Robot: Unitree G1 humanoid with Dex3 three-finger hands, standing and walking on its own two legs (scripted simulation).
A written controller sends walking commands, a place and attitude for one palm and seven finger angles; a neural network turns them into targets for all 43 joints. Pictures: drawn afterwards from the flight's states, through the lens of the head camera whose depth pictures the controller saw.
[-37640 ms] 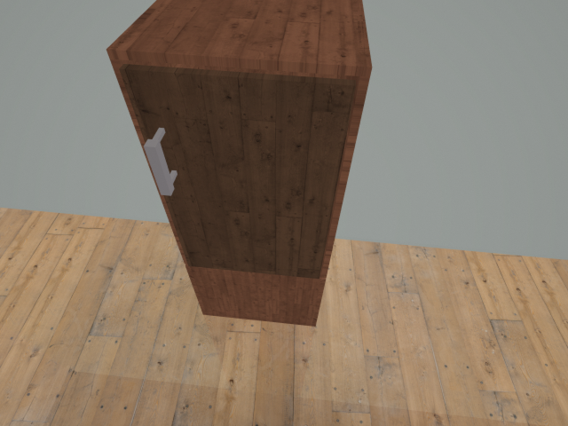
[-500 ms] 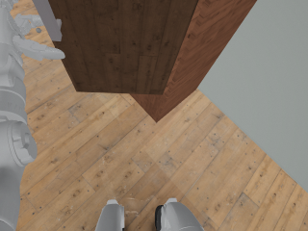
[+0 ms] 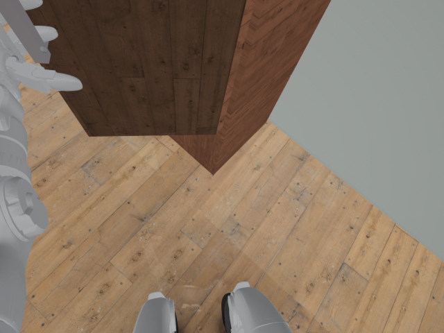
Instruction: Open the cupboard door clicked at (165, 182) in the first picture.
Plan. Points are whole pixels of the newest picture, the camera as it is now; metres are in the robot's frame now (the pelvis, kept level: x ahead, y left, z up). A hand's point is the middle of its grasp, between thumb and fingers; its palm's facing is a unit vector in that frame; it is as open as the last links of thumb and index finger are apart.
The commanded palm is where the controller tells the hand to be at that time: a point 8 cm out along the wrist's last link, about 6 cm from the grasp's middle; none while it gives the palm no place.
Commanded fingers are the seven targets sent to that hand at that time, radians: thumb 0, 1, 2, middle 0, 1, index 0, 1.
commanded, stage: move the hooked fingers beside the handle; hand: left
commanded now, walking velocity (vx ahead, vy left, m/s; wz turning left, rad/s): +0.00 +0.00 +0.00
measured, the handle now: (26, 18) +0.62 +0.24 +0.10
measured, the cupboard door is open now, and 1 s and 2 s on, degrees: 47 49 49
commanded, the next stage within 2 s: none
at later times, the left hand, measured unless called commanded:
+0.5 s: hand (20, 56) +0.54 +0.24 +0.10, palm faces +0.03 -1.00 +0.00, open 14.0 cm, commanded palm +0.52 +0.28 +0.09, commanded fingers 0.00 -0.50 0.30 -0.30 -1.20 -0.30 -1.20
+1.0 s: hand out of the picture +0.54 +0.27 +0.10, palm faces +0.03 -1.00 +0.00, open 14.0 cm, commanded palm +0.53 +0.30 +0.09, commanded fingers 0.00 -0.50 0.30 -0.30 -1.20 -0.30 -1.20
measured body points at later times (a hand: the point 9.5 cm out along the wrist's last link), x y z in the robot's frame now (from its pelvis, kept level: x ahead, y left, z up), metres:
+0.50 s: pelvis +0.00 +0.00 +0.00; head +0.16 +0.03 +0.43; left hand +0.53 +0.29 +0.10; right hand -0.04 -0.27 -0.09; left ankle -0.01 +0.10 -0.67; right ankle +0.00 -0.13 -0.67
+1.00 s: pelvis -0.01 +0.01 +0.00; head +0.16 +0.04 +0.41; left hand +0.53 +0.32 +0.10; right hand -0.06 -0.25 -0.09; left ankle -0.01 +0.10 -0.67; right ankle +0.00 -0.13 -0.67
